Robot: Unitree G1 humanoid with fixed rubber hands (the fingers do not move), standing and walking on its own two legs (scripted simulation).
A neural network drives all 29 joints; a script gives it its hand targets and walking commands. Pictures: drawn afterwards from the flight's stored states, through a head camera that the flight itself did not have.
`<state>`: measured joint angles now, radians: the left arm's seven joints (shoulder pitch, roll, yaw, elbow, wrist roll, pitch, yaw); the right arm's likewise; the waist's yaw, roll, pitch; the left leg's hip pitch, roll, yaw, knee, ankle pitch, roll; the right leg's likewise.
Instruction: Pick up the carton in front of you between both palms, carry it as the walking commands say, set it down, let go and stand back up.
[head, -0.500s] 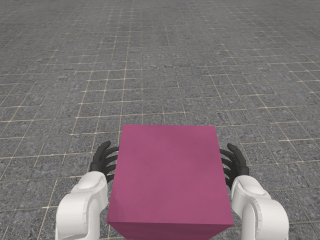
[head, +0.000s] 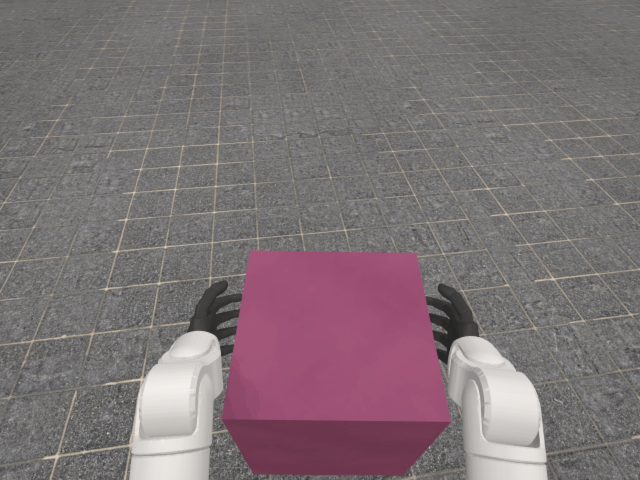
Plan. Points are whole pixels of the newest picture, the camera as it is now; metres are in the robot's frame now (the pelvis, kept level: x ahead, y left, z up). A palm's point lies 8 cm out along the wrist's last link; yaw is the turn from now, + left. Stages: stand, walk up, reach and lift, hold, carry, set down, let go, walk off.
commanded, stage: carry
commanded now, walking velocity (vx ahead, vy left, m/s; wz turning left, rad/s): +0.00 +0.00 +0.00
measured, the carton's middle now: (330, 369) +0.26 +0.00 -0.01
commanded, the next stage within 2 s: none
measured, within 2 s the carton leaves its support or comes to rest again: neither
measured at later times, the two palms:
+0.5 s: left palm (215, 364) +0.25 +0.14 +0.03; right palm (461, 367) +0.25 -0.16 +0.03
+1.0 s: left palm (220, 377) +0.23 +0.13 +0.04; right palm (475, 380) +0.23 -0.17 +0.04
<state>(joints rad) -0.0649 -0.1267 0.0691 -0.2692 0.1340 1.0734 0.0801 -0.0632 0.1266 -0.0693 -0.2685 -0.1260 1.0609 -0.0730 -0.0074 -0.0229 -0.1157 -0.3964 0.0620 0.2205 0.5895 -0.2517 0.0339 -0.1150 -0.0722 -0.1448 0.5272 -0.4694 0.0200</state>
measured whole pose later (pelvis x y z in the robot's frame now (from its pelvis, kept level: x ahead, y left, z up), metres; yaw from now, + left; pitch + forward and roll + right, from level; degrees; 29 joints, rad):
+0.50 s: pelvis -0.05 -0.01 +0.00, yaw +0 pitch +1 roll +0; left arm -0.23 -0.14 0.19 0.21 0.24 0.68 0.04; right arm -0.23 0.14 -0.19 0.21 -0.24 0.67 -0.02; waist 0.00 -0.01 -0.05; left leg -0.40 0.09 0.21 0.54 -0.16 0.03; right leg -0.15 -0.05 -0.16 0.56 -0.43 -0.01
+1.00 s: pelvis -0.06 -0.02 +0.00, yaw +0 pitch +1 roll +0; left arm -0.22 -0.14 0.17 0.16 0.24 0.74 0.04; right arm -0.22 0.14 -0.18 0.15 -0.24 0.73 -0.02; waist 0.00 -0.01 -0.06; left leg -0.42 0.10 0.20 0.52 -0.12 0.02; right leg -0.18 -0.03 -0.17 0.58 -0.42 -0.03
